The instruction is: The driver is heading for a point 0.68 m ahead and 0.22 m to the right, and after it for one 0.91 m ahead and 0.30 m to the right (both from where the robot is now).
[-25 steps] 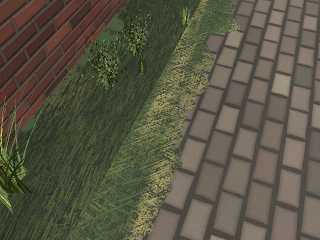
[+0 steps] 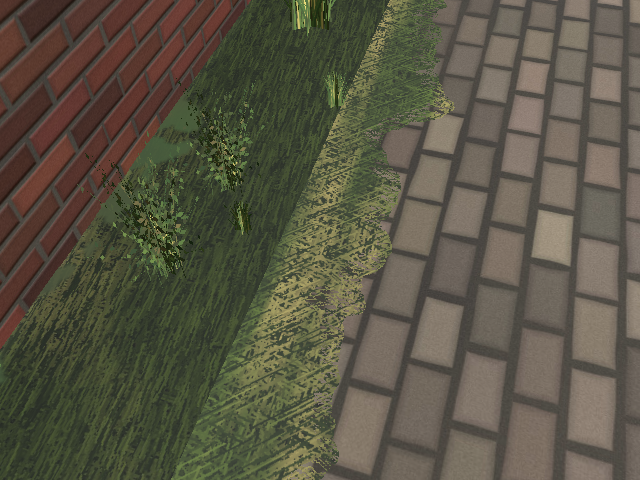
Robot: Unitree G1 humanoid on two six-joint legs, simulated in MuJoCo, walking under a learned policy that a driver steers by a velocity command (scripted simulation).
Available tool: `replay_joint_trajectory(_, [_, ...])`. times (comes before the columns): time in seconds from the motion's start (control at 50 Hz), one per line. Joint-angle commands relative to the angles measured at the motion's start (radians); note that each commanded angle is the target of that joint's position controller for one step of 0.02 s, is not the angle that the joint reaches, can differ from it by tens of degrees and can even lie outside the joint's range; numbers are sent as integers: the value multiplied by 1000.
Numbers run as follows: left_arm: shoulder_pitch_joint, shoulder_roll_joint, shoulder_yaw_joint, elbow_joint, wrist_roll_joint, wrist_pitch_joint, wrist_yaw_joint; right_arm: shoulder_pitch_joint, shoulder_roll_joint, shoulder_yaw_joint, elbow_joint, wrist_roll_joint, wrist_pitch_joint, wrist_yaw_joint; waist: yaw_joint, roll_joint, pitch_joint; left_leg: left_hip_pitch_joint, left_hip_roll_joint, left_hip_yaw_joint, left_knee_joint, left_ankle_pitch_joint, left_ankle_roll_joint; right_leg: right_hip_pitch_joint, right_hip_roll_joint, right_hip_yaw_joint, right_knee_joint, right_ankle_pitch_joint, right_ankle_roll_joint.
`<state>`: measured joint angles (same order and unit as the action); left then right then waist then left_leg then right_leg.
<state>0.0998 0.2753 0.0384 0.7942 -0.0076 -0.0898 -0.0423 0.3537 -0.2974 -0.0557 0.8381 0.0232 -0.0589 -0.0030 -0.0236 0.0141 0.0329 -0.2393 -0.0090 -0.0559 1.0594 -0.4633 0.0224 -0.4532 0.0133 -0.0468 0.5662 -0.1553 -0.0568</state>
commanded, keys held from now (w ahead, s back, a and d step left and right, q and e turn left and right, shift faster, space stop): w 0.16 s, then w+e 0.84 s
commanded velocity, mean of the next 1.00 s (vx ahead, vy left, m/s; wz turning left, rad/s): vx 0.50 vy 0.00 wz -0.36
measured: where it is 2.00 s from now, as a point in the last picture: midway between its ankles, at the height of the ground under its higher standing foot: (431, 308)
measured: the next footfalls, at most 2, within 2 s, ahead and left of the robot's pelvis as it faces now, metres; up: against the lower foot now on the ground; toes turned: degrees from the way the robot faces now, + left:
left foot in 0.44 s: +0.41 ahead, +0.14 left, +0.00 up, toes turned -6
right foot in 0.94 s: +0.61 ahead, -0.18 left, +0.00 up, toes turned -27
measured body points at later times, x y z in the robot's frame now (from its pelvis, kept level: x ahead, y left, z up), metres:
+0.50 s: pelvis +0.27 +0.04 +0.00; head +0.31 +0.05 +0.45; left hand +0.31 +0.32 -0.13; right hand +0.45 -0.23 -0.08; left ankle +0.37 +0.15 -0.73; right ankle +0.11 -0.08 -0.67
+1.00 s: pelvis +0.51 -0.06 -0.01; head +0.55 -0.09 +0.44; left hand +0.80 +0.10 -0.09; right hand +0.44 -0.35 -0.14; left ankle +0.41 +0.15 -0.66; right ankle +0.57 -0.17 -0.73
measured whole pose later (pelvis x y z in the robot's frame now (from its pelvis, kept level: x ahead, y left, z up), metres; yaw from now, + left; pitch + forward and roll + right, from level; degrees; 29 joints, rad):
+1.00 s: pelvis +0.51 -0.06 -0.01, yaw -25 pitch +1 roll +2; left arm 0.10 0.30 0.08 0.68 -0.02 -0.02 -0.04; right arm 0.26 -0.30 -0.08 0.88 0.01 -0.06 -0.01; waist -0.04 -0.01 0.07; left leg -0.14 0.09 0.10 0.97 -0.50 -0.04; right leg -0.50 0.02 -0.05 0.67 -0.19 -0.10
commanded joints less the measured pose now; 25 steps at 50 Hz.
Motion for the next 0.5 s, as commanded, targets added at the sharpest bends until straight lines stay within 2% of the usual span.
replay_joint_trajectory(0.02, [145, 133, 36, -7, 9, 1, 10, -94, -122, -23, -119, 2, -43, -1, 85, -70, -92, -486, 101, -23, 163, 96, 15, 451, -293, 446, -316, -102, -181])
replay_joint_trajectory(0.04, [116, 107, 27, -11, 21, -6, 10, -78, -116, -28, -114, -7, -34, -4, 49, -95, -78, -418, 132, -32, 114, 144, 15, 368, -264, 388, -341, -27, -170])
replay_joint_trajectory(0.06, [104, 101, 25, -11, 22, -9, 8, -53, -98, -26, -104, -9, -23, -4, 30, -109, -74, -372, 139, -31, 88, 165, 8, 321, -248, 353, -367, 12, -173])
replay_joint_trajectory(0.1, [110, 116, 29, 3, 13, -19, 10, -41, -69, -20, -98, -13, -6, -7, 13, -101, -59, -357, 149, -16, 29, 191, -11, 271, -240, 287, -409, 86, -190])
replay_joint_trajectory(0.14, [129, 142, 37, 17, 11, -20, 20, -105, -60, -16, -119, -19, -1, -10, 22, -80, -29, -408, 158, -10, -69, 275, -33, 271, -238, 239, -438, 142, -197])
replay_joint_trajectory(0.18, [155, 152, 40, 30, 5, -14, 29, -174, -49, -11, -134, -23, -6, -7, 42, -67, -14, -420, 154, -1, -201, 391, -43, 283, -215, 195, -447, 167, -178])
replay_joint_trajectory(0.24, [206, 168, 44, 50, -8, -3, 38, -283, -28, -3, -159, -20, -21, 2, 77, -62, 7, -369, 110, 21, -399, 522, -55, 289, -182, 157, -437, 166, -152])
replay_joint_trajectory(0.32, [276, 178, 50, 78, -19, 18, 46, -389, -38, -2, -186, -9, -39, 24, 107, -75, 25, -331, 70, 16, -532, 532, -56, 355, -213, 205, -374, 132, -145])
replay_joint_trajectory(0.38, [266, 191, 61, 79, -19, 33, 55, -349, -82, -17, -178, -7, -54, 30, 61, -106, 5, -238, 57, 3, -588, 441, -27, 401, -246, 265, -289, 150, -117])
replay_joint_trajectory(0.4, [250, 188, 61, 76, -18, 37, 56, -279, -100, -27, -158, -8, -57, 27, 17, -109, -27, -132, 45, 21, -617, 419, -8, 388, -228, 259, -220, 215, -100])
replay_joint_trajectory(0.42, [251, 154, 49, 71, -11, 37, 55, -149, -145, -50, -122, -15, -60, 19, -41, -90, -117, 71, 58, 19, -615, 412, 24, 336, -168, 224, -63, 265, -70])
replay_joint_trajectory(0.44, [248, 84, 25, 38, 12, 36, 53, 18, -213, -68, -104, -33, -59, 9, -105, 26, -282, 354, 239, -155, -577, 394, 85, 169, -87, 165, 241, 60, -30])
replay_joint_trajectory(0.46, [374, -2, 1, 7, -9, 16, 50, 58, -282, -83, -82, -36, -44, 11, -40, 328, -391, 629, 447, -585, -684, 195, 231, -191, 44, 91, 557, -423, 25])
replay_joint_trajectory(0.48, [339, 108, 25, 26, -32, 9, 50, 42, -175, -58, -92, -29, -42, 13, -70, 229, -340, 576, 425, -638, -749, 26, 222, -295, -17, 183, 688, -429, 27])
replay_joint_trajectory(0.5, [252, 162, 42, 5, -41, 9, 50, -15, -119, -41, -98, -24, -43, 10, -75, 154, -208, 461, 390, -474, -764, 40, 179, -335, -56, 175, 709, -337, 21])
